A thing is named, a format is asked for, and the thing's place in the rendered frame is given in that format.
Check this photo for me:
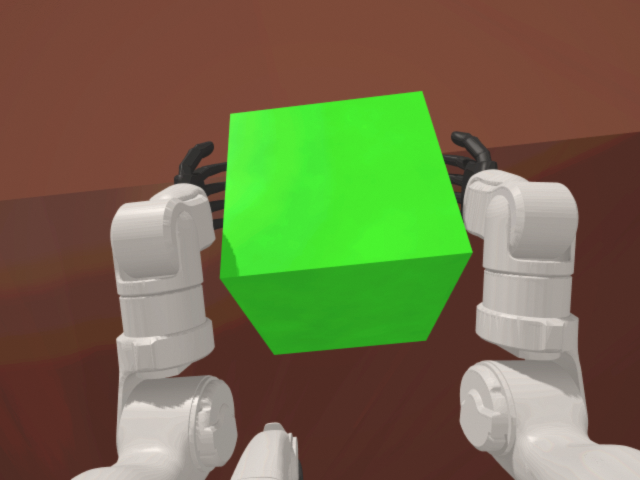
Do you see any carton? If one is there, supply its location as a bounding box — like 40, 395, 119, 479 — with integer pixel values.
220, 91, 473, 355

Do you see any left robot thigh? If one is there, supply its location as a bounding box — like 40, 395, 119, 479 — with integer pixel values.
230, 430, 299, 480

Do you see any robot left upper arm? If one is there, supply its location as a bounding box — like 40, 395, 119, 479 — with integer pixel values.
71, 375, 238, 480

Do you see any robot right upper arm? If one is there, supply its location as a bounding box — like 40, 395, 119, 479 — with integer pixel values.
460, 360, 640, 480

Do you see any robot left forearm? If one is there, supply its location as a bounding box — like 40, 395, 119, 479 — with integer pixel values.
110, 183, 216, 457

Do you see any robot right forearm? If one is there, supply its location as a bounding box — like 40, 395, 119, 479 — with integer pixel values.
463, 169, 588, 432

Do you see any robot right hand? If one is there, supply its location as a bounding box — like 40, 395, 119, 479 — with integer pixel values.
442, 131, 498, 222

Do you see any left robot shin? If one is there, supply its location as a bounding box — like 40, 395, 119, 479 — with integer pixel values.
263, 423, 286, 432

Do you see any robot left hand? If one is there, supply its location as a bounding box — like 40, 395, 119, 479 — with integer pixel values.
174, 141, 227, 230

